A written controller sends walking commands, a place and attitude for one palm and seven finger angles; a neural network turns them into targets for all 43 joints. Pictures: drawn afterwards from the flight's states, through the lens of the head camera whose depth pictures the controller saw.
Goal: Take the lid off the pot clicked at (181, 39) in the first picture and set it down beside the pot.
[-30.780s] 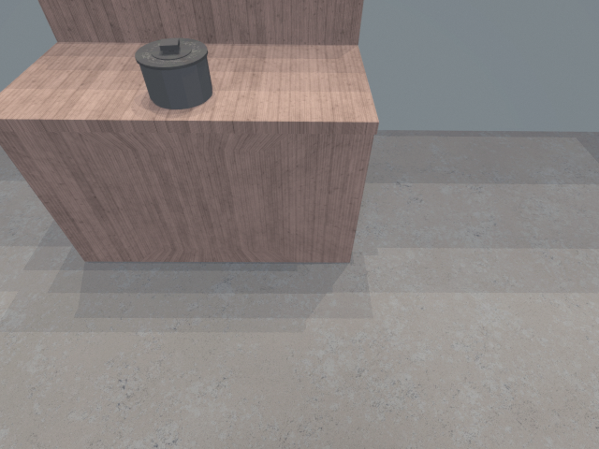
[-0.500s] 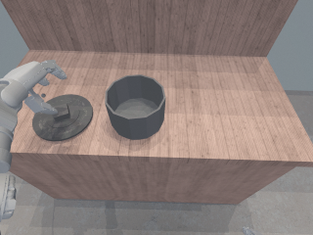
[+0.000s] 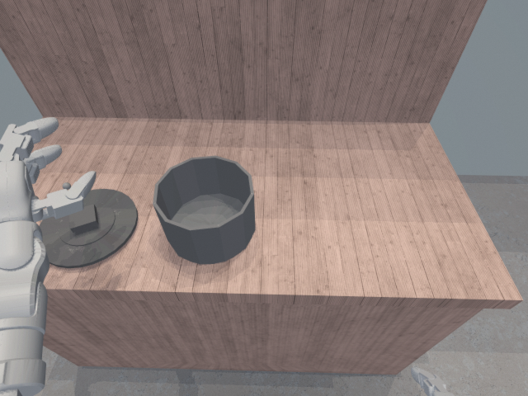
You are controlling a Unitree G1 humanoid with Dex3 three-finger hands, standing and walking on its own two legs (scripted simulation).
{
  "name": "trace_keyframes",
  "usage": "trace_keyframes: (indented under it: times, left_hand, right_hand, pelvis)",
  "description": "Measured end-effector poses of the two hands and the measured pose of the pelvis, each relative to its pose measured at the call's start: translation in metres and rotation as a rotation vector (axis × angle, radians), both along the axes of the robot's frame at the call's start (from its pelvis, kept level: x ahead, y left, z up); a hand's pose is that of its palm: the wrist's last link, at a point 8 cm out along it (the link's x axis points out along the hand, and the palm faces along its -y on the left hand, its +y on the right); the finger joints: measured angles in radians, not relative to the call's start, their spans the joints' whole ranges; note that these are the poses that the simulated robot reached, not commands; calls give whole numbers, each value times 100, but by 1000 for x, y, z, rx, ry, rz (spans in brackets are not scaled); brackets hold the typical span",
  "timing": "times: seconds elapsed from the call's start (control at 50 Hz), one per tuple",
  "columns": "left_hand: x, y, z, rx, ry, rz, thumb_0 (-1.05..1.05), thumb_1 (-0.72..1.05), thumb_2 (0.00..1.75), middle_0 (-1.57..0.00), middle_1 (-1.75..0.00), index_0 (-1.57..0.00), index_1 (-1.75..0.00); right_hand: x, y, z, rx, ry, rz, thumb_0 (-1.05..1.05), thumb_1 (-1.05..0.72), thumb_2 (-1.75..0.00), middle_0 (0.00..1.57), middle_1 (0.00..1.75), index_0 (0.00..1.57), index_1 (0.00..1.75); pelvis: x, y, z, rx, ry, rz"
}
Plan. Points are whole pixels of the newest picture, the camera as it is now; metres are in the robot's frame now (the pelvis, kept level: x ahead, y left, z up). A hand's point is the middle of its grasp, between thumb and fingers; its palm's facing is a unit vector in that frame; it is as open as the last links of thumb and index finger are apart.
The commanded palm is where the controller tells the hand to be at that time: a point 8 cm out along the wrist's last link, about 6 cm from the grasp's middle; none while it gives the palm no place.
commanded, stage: draw the hand back to the body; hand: left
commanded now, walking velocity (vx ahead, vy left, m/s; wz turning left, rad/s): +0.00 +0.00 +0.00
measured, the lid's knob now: (83, 218) +0.43 +0.40 -0.04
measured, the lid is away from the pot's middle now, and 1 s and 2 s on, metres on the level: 0.25 0.25 0.25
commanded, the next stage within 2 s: step back with the hand held close in 1.22 s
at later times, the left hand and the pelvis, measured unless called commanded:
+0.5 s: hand (65, 244) +0.25 +0.26 +0.15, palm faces +0.48 -0.83 -0.30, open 7.6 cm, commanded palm +0.20 +0.29 +0.17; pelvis -0.02 -0.03 +0.00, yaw +1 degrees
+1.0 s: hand (46, 317) +0.17 +0.24 +0.15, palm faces +0.39 -0.85 -0.34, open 7.4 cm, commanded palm +0.11 +0.27 +0.17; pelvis -0.03 -0.01 +0.00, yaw +1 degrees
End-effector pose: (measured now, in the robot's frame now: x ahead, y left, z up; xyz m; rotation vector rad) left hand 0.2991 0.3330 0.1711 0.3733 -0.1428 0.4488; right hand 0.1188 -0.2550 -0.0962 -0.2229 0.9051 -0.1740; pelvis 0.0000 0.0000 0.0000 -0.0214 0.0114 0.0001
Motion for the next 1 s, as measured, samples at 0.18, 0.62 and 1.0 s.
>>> trace_keyframes:
  times: [0.18, 0.62, 1.0]
  left_hand:
    - [-32, -19, -3, -14, 11, 26, 1, 50, 77, -26, -56, -27, -57]
    - [-109, -46, -7, -12, -4, 8, 2, 87, 89, -21, -32, -21, -32]
    - [-171, -57, -5, 23, 3, -62, 2, 89, 90, -20, -30, -21, -31]
  right_hand:
    - [30, -7, 6, 29, -92, 34, 1, -90, -90, 20, 30, 20, 30]
    - [33, -2, 14, 56, -184, 78, 1, -90, -90, 20, 30, 20, 30]
    - [39, 27, 28, 53, -258, 123, 1, -90, -90, 20, 30, 20, 30]
  pelvis:
    - [-2, -19, 0, 7, -29, 6]
    - [-19, -30, 1, 11, -80, 9]
    - [-25, -10, 2, 4, -97, 9]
